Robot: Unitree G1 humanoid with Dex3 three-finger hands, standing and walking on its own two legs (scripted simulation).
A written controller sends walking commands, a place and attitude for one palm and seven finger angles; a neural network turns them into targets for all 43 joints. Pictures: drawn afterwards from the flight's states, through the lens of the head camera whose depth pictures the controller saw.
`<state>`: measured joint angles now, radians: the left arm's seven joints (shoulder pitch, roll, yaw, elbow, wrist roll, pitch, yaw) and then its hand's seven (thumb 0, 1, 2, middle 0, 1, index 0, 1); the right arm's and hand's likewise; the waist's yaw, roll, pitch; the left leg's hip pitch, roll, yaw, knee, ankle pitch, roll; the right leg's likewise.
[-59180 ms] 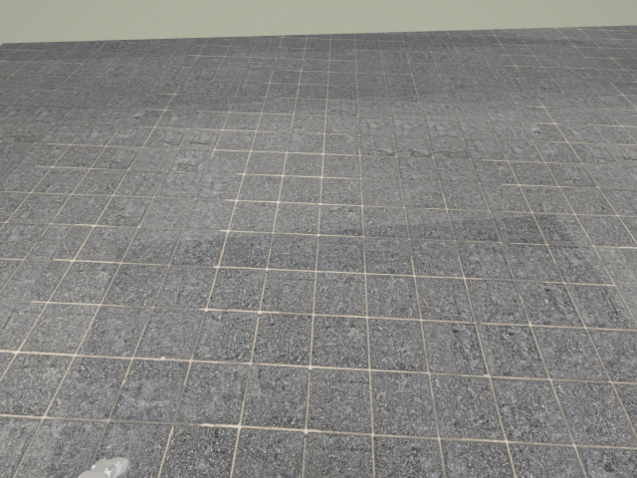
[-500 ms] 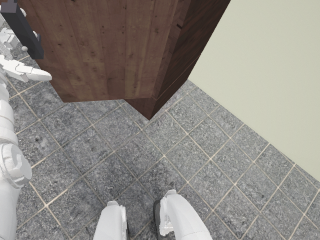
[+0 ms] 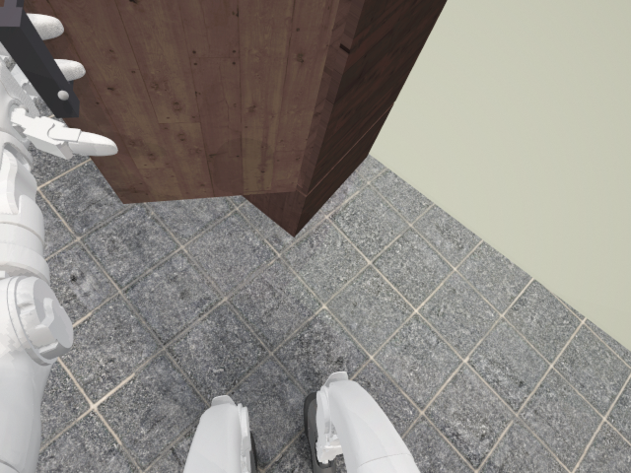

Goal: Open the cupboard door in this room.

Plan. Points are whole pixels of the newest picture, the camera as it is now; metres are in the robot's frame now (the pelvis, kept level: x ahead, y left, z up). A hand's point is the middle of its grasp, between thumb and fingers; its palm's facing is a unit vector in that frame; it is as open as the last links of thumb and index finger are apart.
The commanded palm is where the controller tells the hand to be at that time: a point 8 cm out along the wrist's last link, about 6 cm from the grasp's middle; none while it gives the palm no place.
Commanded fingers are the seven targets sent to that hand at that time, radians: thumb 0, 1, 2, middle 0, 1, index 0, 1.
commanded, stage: slide the fingers in behind the handle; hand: left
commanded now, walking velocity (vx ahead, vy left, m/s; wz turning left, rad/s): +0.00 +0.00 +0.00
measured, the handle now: (43, 54) +0.59 +0.25 +0.06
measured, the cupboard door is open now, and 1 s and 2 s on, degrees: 48 47 84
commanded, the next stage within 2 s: close the thumb around the handle in 0.16 s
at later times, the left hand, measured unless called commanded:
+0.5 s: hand (60, 93) +0.54 +0.23 +0.06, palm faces +0.05 -1.00 +0.00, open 12.3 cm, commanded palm +0.53 +0.26 +0.06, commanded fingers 0.00 0.23 0.61 -0.35 -1.28 -0.35 -1.28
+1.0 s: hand (70, 92) +0.54 +0.22 +0.06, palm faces +0.06 -1.00 +0.00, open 5.7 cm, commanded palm +0.52 +0.25 +0.06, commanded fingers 0.00 0.90 0.90 -0.40 -1.35 -0.40 -1.35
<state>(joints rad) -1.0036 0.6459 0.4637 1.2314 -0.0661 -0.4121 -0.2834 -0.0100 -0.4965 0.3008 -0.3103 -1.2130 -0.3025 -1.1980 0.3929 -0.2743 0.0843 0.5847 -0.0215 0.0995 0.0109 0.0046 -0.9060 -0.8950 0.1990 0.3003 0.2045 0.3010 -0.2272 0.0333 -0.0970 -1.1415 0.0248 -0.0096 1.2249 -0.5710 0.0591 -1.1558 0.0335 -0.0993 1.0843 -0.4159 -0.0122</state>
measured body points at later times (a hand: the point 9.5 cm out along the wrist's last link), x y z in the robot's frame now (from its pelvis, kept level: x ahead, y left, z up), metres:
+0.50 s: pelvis +0.00 +0.00 +0.00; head +0.18 +0.04 +0.41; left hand +0.53 +0.28 +0.06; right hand -0.02 -0.26 -0.10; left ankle -0.01 +0.08 -0.64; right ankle +0.04 -0.12 -0.64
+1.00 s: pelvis +0.00 +0.00 +0.00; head +0.18 +0.04 +0.41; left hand +0.54 +0.27 +0.06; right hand -0.01 -0.26 -0.10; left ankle -0.01 +0.08 -0.64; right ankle +0.04 -0.12 -0.64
